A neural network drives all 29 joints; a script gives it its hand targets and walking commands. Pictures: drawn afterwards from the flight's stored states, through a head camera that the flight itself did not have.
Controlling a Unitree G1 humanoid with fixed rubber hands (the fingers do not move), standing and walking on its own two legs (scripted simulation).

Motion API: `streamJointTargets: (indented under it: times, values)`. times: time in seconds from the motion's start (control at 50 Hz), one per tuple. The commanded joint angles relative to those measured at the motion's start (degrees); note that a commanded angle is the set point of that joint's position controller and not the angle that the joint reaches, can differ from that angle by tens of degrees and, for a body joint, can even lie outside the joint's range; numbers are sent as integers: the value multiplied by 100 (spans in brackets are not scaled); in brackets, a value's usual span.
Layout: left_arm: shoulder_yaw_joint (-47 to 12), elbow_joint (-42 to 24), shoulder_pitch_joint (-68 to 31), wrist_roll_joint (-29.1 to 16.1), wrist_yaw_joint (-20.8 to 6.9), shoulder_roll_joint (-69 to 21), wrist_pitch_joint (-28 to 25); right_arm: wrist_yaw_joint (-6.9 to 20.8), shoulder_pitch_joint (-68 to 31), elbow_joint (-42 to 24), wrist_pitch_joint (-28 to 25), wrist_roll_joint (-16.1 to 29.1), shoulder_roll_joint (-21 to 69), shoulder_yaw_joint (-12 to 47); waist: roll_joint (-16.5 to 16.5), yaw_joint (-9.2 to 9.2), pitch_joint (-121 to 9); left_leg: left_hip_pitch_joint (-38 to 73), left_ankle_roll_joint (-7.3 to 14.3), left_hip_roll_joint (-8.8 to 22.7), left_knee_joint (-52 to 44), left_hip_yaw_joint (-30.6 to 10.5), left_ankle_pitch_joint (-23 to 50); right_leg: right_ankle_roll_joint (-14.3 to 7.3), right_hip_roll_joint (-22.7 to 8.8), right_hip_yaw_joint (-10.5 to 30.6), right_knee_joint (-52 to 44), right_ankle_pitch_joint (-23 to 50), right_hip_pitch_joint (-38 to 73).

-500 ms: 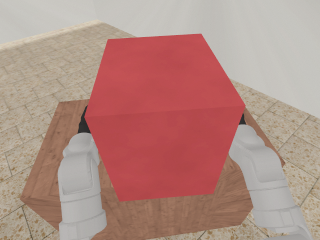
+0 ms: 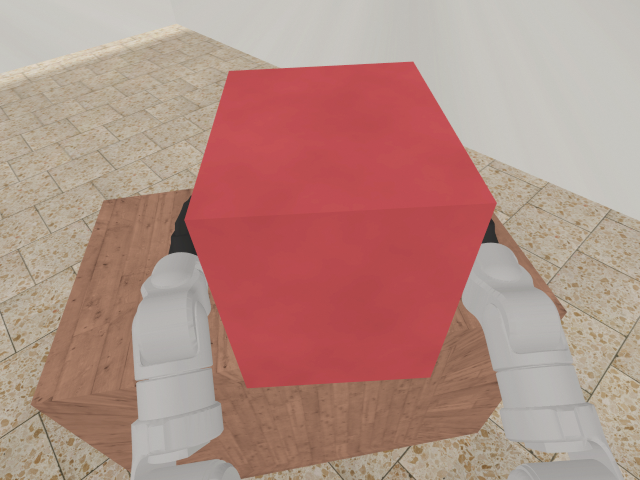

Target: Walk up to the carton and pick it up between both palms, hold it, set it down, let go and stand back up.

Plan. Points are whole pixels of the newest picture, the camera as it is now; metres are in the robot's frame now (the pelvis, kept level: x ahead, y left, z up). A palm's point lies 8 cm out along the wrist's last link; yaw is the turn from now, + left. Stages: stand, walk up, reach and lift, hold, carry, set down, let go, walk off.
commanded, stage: set down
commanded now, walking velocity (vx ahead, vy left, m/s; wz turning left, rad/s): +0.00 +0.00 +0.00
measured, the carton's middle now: (330, 224) +0.41 -0.02 +0.14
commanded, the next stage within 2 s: none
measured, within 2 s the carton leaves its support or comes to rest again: neither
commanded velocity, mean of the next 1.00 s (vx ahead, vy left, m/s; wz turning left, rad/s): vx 0.00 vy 0.00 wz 0.00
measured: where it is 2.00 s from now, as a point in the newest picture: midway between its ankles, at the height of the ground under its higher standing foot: outside the picture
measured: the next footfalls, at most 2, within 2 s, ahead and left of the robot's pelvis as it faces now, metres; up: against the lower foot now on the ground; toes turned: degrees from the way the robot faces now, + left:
none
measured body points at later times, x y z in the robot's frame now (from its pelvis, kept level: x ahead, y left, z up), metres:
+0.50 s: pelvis +0.01 -0.01 +0.00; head +0.03 -0.02 +0.45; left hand +0.39 +0.15 +0.13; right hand +0.39 -0.18 +0.13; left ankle +0.01 +0.11 -0.76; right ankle -0.02 -0.12 -0.76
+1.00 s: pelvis +0.02 -0.01 +0.00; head +0.05 -0.01 +0.45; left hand +0.42 +0.16 +0.10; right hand +0.43 -0.17 +0.11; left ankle +0.01 +0.11 -0.76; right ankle -0.02 -0.12 -0.76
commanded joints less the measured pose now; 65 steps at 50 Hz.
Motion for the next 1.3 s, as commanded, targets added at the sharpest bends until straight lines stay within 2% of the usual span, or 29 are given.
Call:
streamJointTargets:
  times: [0.0, 0.08, 0.24, 0.56, 0.9, 1.28]
  values:
    - [-2360, -1159, -3356, -1000, -738, -2013, -454, 662, -3848, -1546, -618, 533, 2201, 2012, -28, 113, -3071, 1563, -11, 34, 267, -96, 1462, 442, 262, -240, 397, 1836, 400]
    - [-2408, -1135, -3349, -1010, -698, -2022, -499, 714, -3809, -1417, -730, 481, 2205, 1970, 4, 52, -3065, 1701, -54, 12, 353, -114, 1703, 447, 284, -234, 408, 2071, 339]
    - [-2361, -903, -3327, -987, -737, -1966, -656, 715, -3660, -1105, -883, 301, 2240, 1808, 64, -46, -2872, 1499, -39, -61, 333, -118, 1630, 492, 256, -237, 456, 2384, 480]
    - [-1981, -255, -3572, -824, -731, -1988, -1343, 946, -3893, -613, -1321, -166, 2499, 1667, -132, 92, -3207, 861, 134, -102, 5, -147, 1360, 567, 219, -299, 616, 2840, 956]
    - [-1836, 846, -4031, -642, -572, -2127, -2329, 1248, -4068, 624, -2006, -921, 2742, 963, 64, 40, -3633, 897, 42, -130, 106, -229, 1797, 421, 281, -433, 425, 2871, 532]
    - [-1670, 2410, -4872, -546, -266, -2474, -3725, 1451, -4489, 2111, -2778, -1705, 3374, 296, 40, 150, -4338, 375, 109, -159, 210, -277, 2158, 222, 278, -422, 444, 3336, 546]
